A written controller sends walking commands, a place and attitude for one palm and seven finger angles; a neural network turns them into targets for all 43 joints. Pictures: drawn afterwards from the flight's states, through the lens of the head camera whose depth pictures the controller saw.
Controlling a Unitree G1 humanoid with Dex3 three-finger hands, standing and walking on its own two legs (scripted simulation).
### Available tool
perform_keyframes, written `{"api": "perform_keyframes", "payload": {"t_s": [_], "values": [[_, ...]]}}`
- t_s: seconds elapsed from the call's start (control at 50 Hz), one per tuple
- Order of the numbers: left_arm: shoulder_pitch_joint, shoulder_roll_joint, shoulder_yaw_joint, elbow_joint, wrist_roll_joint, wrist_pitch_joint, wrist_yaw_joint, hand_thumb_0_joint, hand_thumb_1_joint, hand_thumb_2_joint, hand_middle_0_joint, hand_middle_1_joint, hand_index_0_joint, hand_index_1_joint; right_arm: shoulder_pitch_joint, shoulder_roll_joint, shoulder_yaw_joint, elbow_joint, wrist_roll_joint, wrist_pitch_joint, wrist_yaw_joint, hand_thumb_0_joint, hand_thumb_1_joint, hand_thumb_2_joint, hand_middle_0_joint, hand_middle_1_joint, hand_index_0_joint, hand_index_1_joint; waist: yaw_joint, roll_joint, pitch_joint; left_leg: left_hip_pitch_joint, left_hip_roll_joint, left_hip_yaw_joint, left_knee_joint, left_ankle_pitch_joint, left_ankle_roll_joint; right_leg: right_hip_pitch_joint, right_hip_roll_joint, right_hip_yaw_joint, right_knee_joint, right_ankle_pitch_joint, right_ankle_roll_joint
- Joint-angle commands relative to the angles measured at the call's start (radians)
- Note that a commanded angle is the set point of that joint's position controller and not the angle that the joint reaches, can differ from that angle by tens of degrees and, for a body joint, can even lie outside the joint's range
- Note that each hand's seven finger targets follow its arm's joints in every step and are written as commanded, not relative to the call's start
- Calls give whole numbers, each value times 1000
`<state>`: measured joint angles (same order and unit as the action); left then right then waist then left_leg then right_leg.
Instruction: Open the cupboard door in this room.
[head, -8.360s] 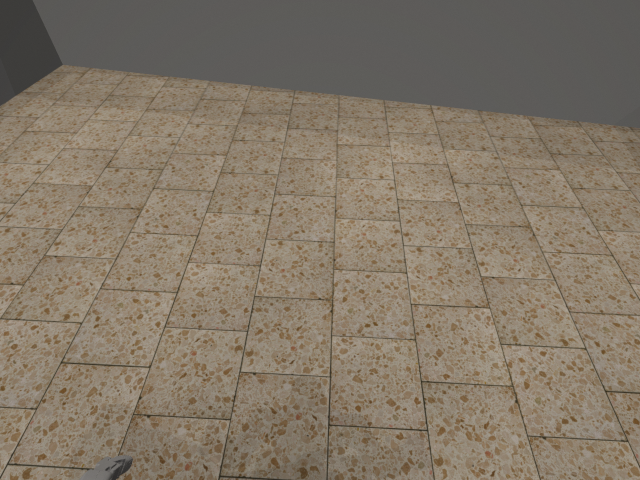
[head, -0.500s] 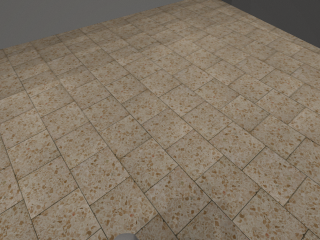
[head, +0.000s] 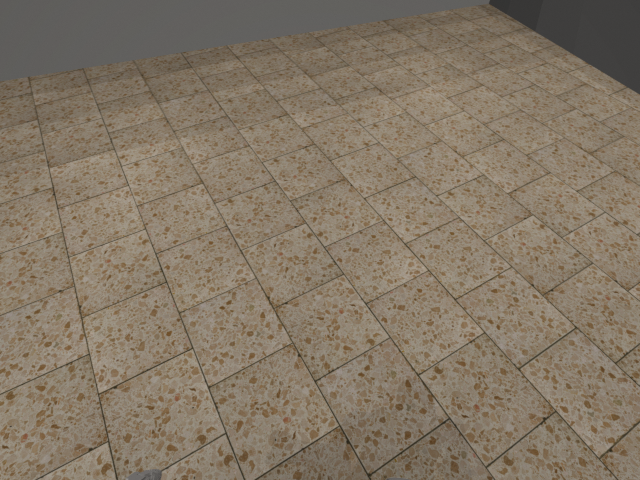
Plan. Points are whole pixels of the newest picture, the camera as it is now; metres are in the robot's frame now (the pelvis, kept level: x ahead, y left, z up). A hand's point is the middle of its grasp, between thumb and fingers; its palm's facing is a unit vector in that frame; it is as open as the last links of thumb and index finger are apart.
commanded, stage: turn or walk to find it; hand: left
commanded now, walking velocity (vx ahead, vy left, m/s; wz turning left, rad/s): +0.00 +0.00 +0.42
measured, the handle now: out of the picture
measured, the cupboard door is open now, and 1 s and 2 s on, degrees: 0 0 0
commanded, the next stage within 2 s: none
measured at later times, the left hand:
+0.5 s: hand out of the picture -0.03 +0.17 -0.17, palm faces +0.28 -0.93 -0.25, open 7.4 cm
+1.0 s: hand out of the picture -0.07 +0.23 -0.16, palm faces +0.43 -0.87 -0.24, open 7.4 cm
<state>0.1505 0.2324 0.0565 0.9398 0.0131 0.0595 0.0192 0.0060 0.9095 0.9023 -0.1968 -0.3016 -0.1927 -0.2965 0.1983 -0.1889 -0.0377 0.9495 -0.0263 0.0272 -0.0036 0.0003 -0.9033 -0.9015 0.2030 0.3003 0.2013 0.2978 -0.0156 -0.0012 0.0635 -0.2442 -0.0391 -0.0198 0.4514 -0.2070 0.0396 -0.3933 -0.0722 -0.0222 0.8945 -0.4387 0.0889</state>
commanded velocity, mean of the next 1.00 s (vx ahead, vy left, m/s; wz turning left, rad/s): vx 0.00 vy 0.00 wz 0.42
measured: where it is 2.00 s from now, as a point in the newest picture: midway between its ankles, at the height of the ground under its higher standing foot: outside the picture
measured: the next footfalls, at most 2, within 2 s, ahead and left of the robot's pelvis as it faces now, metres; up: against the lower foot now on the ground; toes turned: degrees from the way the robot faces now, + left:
right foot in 0.10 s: +0.04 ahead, -0.14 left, +0.00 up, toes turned +0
left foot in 0.58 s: -0.04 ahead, +0.11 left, +0.00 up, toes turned +22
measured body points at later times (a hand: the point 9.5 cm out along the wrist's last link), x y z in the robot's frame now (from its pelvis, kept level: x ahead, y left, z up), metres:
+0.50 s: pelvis -0.03 -0.03 +0.00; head +0.00 -0.03 +0.44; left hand -0.05 +0.22 -0.15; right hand +0.08 -0.27 -0.16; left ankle -0.08 +0.11 -0.70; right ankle +0.00 -0.14 -0.74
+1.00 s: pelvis -0.07 +0.00 +0.00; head -0.05 +0.03 +0.45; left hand -0.10 +0.28 -0.14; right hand +0.08 -0.19 -0.14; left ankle -0.08 +0.09 -0.74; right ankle -0.02 -0.15 -0.68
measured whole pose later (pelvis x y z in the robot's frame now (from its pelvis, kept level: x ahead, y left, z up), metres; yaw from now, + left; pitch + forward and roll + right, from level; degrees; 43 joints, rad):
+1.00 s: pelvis -0.07 +0.00 +0.00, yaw +25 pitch +0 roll -1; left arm 0.16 0.24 0.06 0.95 0.02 0.06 0.02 0.01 0.91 0.90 -0.20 -0.30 -0.19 -0.30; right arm 0.22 -0.18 -0.04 0.95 -0.02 0.03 0.00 0.00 -0.90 -0.90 0.20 0.30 0.20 0.30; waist -0.02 -0.01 0.06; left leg -0.24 -0.05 -0.02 0.43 -0.18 0.06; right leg -0.41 -0.08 -0.02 0.95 -0.42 0.10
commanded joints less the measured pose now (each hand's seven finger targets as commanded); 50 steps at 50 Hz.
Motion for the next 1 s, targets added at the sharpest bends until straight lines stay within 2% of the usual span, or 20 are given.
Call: {"api": "perform_keyframes", "payload": {"t_s": [0.0, 0.04, 0.06, 0.08, 0.1, 0.12, 0.14, 0.16, 0.22, 0.34, 0.46, 0.52, 0.54, 0.56, 0.58, 0.6, 0.62, 0.66, 0.72, 0.98], "values": [[19, 62, 10, -82, -9, -37, 4, 0, 900, 900, -200, -300, -200, -300, 30, -215, -65, -56, -2, -8, -8, 0, -900, -900, 200, 300, 200, 300, -5, 150, -114, 71, 254, -300, -67, 413, 127, 61, 32, -13, -211, 23, -20], [83, 71, 14, -66, -9, -48, 5, 0, 900, 900, -200, -300, -200, -300, 8, -206, -68, -63, 5, -7, -5, 0, -900, -900, 200, 300, 200, 300, 31, 132, -137, -7, 206, -279, -13, 345, 82, 210, 36, -29, -418, 186, -25], [115, 102, 21, -60, -5, -57, 8, 0, 900, 900, -200, -300, -200, -300, 6, -183, -66, -65, 11, -7, -1, 0, -900, -900, 200, 300, 200, 300, 45, 68, -151, -87, 157, -247, 34, 222, 34, 324, -8, 3, -527, 269, -35], [135, 177, 35, -59, 9, -66, 17, 0, 900, 900, -200, -300, -200, -300, 24, -123, -57, -75, 20, -9, 5, 0, -900, -900, 200, 300, 200, 300, 53, -147, -168, -262, 57, -138, 186, -31, -27, 458, -206, 191, -591, 273, -95], [131, 233, 46, -71, 14, -66, 18, 0, 900, 900, -200, -300, -200, -300, -5, -109, -55, -104, 15, -5, 3, 0, -900, -900, 200, 300, 200, 300, 69, -304, -116, -351, -32, -28, 404, -357, -69, 382, -403, 364, -621, 380, -215], [109, 218, 40, -86, 8, -58, 20, 0, 900, 900, -200, -300, -200, -300, -16, -147, -69, -103, 8, 7, 5, 0, -900, -900, 200, 300, 200, 300, 63, -185, -94, -302, 6, -62, 572, -360, -64, 249, -425, 311, -628, 367, -262], [43, 173, 41, -96, 5, -65, 24, 0, 900, 900, -200, -300, -200, -300, 6, -148, -72, -72, 1, 24, 7, 0, -900, -900, 200, 300, 200, 300, 29, -232, -51, -310, 32, -94, 659, -310, -64, 179, -357, 263, -656, 261, -244], [-3, 151, 32, -105, 3, -63, 21, 0, 900, 900, -200, -300, -200, -300, 22, -146, -75, -47, 1, 31, 12, 0, -900, -900, 200, 300, 200, 300, 8, -171, -12, -309, 38, -72, 727, -250, -70, 149, -307, 207, -655, 221, -222], [-10, 102, 15, -102, 3, -72, 16, 0, 900, 900, -200, -300, -200, -300, 74, -120, -67, -14, 2, 33, 22, 0, -900, -900, 200, 300, 200, 300, -16, -123, -10, -318, 52, -33, 771, -139, -93, 189, -221, 48, -609, 358, -178], [96, 130, 24, -61, 11, -74, 18, 0, 900, 900, -200, -300, -200, -300, 1, -116, -56, -27, 5, 34, 18, 0, -900, -900, 200, 300, 200, 300, 33, -175, -40, -308, 83, 8, 626, -190, -123, 306, -263, 9, -573, 498, -212], [132, 184, 41, -33, 21, -62, 13, 0, 900, 900, -200, -300, -200, -300, -59, -95, -36, -48, 17, 16, 17, 0, -900, -900, 200, 300, 200, 300, 66, -216, -76, -166, 76, 85, 333, -262, -101, 309, -299, -15, -500, 603, -234], [95, 184, 43, -26, 13, -55, 10, 0, 900, 900, -200, -300, -200, -300, 16, -107, -35, -32, 18, 2, 14, 0, -900, -900, 200, 300, 200, 300, 17, -178, -117, -14, 67, 108, 80, -92, -86, 273, -276, -83, -386, 566, -172], [94, 170, 40, -29, 4, -48, 8, 0, 900, 900, -200, -300, -200, -300, 55, -137, -42, -22, 15, -7, 15, 0, -900, -900, 200, 300, 200, 300, -9, -89, -139, 110, 85, 83, -43, 50, -74, 190, -245, -128, -288, 477, -121], [118, 115, 32, -52, -4, -39, 4, 0, 900, 900, -200, -300, -200, -300, 81, -232, -61, -26, 8, -19, 12, 0, -900, -900, 200, 300, 200, 300, -21, 176, -166, 243, 282, -186, -121, 240, 1, -17, -130, -171, -96, 170, -50], [75, 65, 11, -84, 0, -31, 3, 0, 900, 900, -200, -300, -200, -300, 112, -305, -77, -22, 9, -13, 3, 0, -900, -900, 200, 300, 200, 300, -41, 333, -134, 234, 442, -353, -139, 509, 104, -163, -47, -125, 69, -218, -11], [47, 93, 15, -85, 4, -23, 5, 0, 900, 900, -200, -300, -200, -300, 112, -301, -75, -17, 5, -5, 2, 0, -900, -900, 200, 300, 200, 300, -47, 221, -129, 165, 461, -291, -126, 418, 153, -123, -60, -55, 163, -197, -31], [24, 84, 17, -67, 8, -11, 8, 0, 900, 900, -200, -300, -200, -300, 73, -265, -65, -20, 2, -10, -8, 0, -900, -900, 200, 300, 200, 300, -38, 282, -94, 87, 392, -266, -158, 324, 125, -129, -70, -10, 190, -139, -30], [17, 101, 28, -47, 8, -16, -5, 0, 900, 900, -200, -300, -200, -300, -7, -220, -49, -45, 3, -11, -16, 0, -900, -900, 200, 300, 200, 300, -9, 199, -20, 62, 311, -208, -159, 270, 89, -159, -58, 1, 245, -2, -25], [67, 97, 26, -19, 7, -25, -11, 0, 900, 900, -200, -300, -200, -300, -4, -208, -44, -50, 12, -25, -17, 0, -900, -900, 200, 300, 200, 300, 13, 122, -72, 150, 266, -151, -142, 393, 79, -163, -44, -3, 251, 75, -7], [-32, 62, 11, -86, -3, -29, 3, 0, 900, 900, -200, -300, -200, -300, 70, -208, -64, -44, -1, -12, -12, 0, -900, -900, 200, 300, 200, 300, -26, 139, -97, 124, 275, -331, -122, 312, 144, -58, 11, 13, -53, -18, -10]]}}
